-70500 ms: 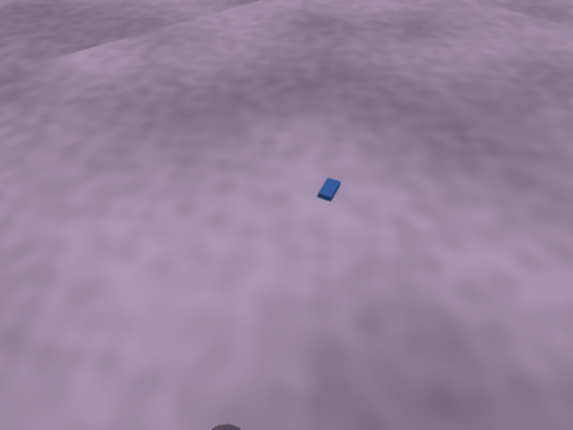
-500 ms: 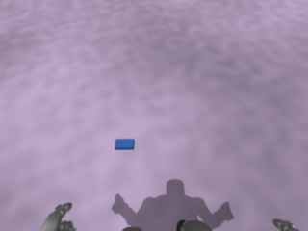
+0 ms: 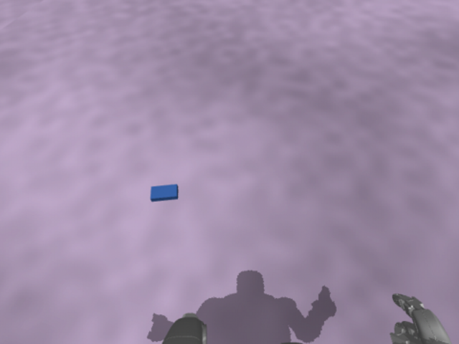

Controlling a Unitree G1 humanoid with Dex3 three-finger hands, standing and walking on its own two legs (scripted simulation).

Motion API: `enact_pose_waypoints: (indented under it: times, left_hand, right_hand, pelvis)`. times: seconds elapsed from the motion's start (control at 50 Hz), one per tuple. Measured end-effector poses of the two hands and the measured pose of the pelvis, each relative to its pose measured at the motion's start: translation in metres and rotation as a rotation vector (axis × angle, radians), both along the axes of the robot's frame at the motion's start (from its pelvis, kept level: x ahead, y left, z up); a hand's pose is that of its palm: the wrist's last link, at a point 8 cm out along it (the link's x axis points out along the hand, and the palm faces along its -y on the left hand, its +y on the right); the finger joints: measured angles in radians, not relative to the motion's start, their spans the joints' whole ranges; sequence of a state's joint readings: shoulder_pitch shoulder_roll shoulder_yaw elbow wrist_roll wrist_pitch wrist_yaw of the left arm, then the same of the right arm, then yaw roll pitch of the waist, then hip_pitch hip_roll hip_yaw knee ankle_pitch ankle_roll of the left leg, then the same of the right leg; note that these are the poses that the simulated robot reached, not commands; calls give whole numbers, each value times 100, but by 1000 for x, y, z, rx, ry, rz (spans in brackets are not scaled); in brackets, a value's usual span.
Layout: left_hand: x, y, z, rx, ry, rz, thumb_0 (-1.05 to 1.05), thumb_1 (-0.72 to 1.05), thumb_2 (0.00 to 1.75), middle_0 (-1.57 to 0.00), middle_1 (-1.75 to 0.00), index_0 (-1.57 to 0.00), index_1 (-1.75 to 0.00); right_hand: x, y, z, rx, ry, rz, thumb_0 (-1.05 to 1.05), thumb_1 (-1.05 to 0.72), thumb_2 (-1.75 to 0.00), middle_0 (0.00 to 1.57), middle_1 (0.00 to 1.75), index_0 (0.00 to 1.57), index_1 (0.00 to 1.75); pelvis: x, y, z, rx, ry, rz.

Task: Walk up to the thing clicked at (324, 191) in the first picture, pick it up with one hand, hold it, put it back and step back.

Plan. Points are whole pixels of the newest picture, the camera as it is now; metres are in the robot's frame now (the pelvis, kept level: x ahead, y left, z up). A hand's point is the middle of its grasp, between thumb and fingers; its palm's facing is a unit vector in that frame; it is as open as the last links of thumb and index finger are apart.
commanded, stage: step back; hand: left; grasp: from above
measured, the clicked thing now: (164, 192) +0.81 +0.38 -0.73
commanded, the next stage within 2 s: none
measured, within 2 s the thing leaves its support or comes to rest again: neither
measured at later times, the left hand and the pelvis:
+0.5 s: hand out of the picture -0.04 +0.22 -0.13, palm faces +0.11 -0.94 -0.34, open 7.4 cm; pelvis -0.16 -0.05 +0.01, yaw +8 degrees
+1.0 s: hand out of the picture -0.26 +0.19 -0.12, palm faces +0.12 -0.88 -0.45, open 7.4 cm; pelvis -0.27 -0.10 +0.01, yaw +7 degrees
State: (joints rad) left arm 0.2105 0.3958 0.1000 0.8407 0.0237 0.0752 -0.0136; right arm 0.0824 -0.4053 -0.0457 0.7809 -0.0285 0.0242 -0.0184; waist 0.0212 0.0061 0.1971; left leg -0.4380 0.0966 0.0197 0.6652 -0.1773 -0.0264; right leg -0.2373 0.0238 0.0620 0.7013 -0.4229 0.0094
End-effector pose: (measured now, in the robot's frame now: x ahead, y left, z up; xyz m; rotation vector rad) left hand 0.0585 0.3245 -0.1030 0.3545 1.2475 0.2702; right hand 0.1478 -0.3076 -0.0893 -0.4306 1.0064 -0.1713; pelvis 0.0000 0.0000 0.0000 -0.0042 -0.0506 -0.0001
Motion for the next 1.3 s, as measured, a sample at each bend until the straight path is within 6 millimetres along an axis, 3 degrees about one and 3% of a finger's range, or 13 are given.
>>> enact_pose_waypoints:
  times: [0.12, 0.22, 0.32, 0.4, 0.5, 0.64, 0.74, 0.82, 0.88, 1.02, 1.1, 1.2, 1.3]
  left_hand:
    - [-45, -33, 28, 8, -25, 13, 1, 90, 90, -20, -30, -21, -30]
    - [-54, -41, 40, 37, -82, 14, 1, 90, 90, -21, -30, -21, -30]
    - [-57, -45, 33, 44, -185, 6, 1, 90, 90, -20, -30, -21, -30]
    - [-74, -47, 13, 6, -234, 14, 0, 90, 90, -20, -30, -21, -30]
    - [-117, -65, 5, -63, -176, 39, 0, 90, 90, -20, -30, -21, -30]
    - [-192, -78, 4, -50, -113, 73, 0, 90, 90, -20, -30, -21, -30]
    - [-251, -98, -3, -1, -42, 60, 0, 90, 90, -20, -30, -21, -30]
    - [-297, -116, 7, 8, 2, 77, 1, 90, 90, -20, -30, -21, -30]
    - [-318, -118, 17, 24, 17, 95, 1, 90, 90, -21, -30, -21, -30]
    - [-334, -94, 20, 59, -36, 121, 1, 90, 90, -21, -30, -21, -30]
    - [-333, -85, 17, 52, -31, 127, 1, 90, 90, -20, -30, -21, -30]
    - [-316, -88, 23, 25, -49, 93, 1, 90, 90, -20, -30, -21, -30]
    - [-293, -100, 20, 33, -101, 80, 1, 90, 90, -20, -30, -21, -30]
  right_hand:
    - [-58, -25, -9, 37, 78, -55, 1, -91, -90, 20, 30, 20, 30]
    - [-113, -36, -13, 29, 165, -45, 1, -91, -90, 20, 30, 20, 30]
    - [-160, -38, -16, 4, 251, -7, 1, -91, -90, 20, 30, 20, 30]
    - [-185, -35, -16, -16, 249, 20, 1, -91, -90, 20, 30, 20, 30]
    - [-207, -39, 1, -26, 196, 34, 1, -91, -90, 20, 30, 20, 30]
    - [-204, -63, 21, -51, 71, 72, 1, -90, -90, 20, 30, 20, 30]
    - [-210, -92, 7, -22, -14, 74, 1, -90, -90, 20, 30, 20, 30]
    - [-239, -103, -4, 22, 22, 31, 1, -91, -90, 20, 30, 20, 30]
    - [-265, -106, -9, 49, 71, 13, 1, -91, -90, 20, 30, 20, 30]
    - [-320, -96, -27, 49, 225, 37, 1, -91, -90, 20, 30, 20, 30]
    - [-338, -80, -22, 73, 229, 25, 1, -91, -90, 20, 30, 20, 30]
    - [-346, -80, -11, 88, 211, -2, 1, -91, -90, 20, 30, 20, 30]
    - [-336, -97, -17, 78, 209, -14, 1, -90, -90, 20, 30, 20, 30]
  pelvis:
    - [-31, -21, 14, 53, 1, 15]
    - [-57, -31, 19, 47, 31, 55]
    - [-92, -40, 12, 26, 32, 116]
    - [-125, -43, 2, 44, 8, 144]
    - [-155, -48, 10, 5, -5, 146]
    - [-197, -73, 14, -12, 27, 101]
    - [-232, -97, 0, -23, 4, 59]
    - [-247, -107, 4, -9, -1, 60]
    - [-254, -107, 10, 16, 9, 65]
    - [-272, -98, 5, 2, 25, 135]
    - [-276, -92, 9, 48, 9, 118]
    - [-272, -95, 18, 17, 12, 114]
    - [-266, -107, 12, 0, -1, 120]
